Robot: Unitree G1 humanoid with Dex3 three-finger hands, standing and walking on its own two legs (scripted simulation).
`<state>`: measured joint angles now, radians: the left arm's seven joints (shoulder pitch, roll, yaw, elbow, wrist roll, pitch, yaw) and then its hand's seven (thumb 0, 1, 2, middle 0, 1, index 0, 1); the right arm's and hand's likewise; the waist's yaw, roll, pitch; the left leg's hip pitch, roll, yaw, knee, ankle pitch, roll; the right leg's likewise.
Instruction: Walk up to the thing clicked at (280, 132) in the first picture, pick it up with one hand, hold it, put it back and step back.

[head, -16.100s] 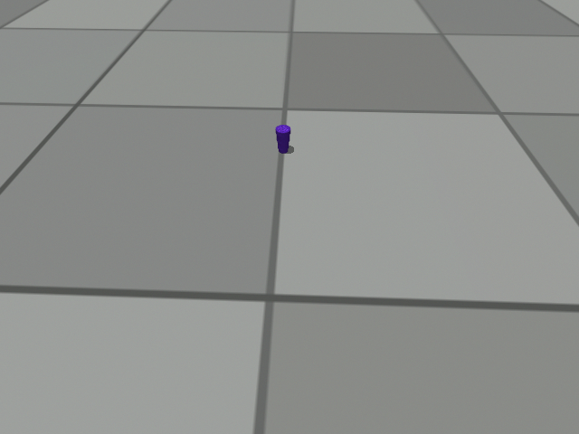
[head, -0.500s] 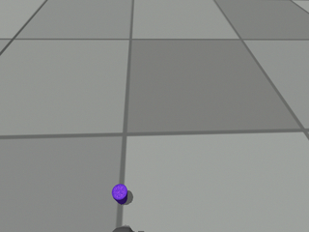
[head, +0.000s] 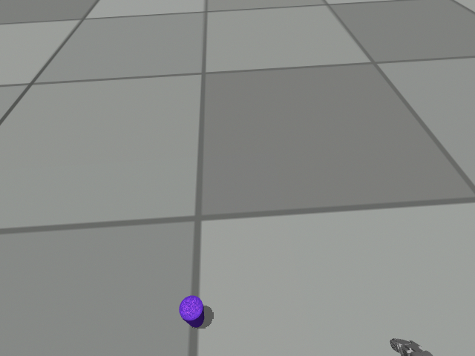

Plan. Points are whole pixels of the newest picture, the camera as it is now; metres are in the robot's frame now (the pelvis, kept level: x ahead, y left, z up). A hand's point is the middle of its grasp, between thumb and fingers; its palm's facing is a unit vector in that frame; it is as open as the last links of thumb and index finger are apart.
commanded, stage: walk up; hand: left
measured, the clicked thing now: (194, 314) +0.39 +0.20 -0.68
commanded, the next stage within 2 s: none
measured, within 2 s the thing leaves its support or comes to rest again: neither
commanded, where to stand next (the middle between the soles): +0.07 -0.01 m, yaw +0 degrees
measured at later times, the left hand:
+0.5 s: hand out of the picture +0.11 +0.25 -0.14, palm faces -0.05 -0.93 -0.36, open 7.4 cm
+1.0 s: hand out of the picture +0.09 +0.27 -0.14, palm faces -0.01 -0.93 -0.37, open 7.4 cm
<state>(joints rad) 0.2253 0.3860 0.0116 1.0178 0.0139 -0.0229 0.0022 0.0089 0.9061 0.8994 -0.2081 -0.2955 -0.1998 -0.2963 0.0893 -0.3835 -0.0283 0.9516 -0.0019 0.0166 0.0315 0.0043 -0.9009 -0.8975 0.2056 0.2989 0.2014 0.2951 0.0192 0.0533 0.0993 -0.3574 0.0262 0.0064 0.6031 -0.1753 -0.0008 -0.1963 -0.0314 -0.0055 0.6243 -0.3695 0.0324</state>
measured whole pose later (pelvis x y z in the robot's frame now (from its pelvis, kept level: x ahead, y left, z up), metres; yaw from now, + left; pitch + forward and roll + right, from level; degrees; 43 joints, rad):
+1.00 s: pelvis +0.01 +0.00 +0.02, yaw +1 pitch -1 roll -1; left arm 0.10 0.38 0.02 1.08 0.00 -0.01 0.00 0.01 0.91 0.90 -0.21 -0.30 -0.20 -0.30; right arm 0.05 -0.36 -0.03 1.08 -0.01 0.04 0.04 0.00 -0.90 -0.90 0.21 0.30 0.20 0.30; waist 0.00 0.01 0.10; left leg -0.30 0.01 0.00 0.43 -0.11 0.00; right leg -0.13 -0.04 -0.02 0.45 -0.29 0.03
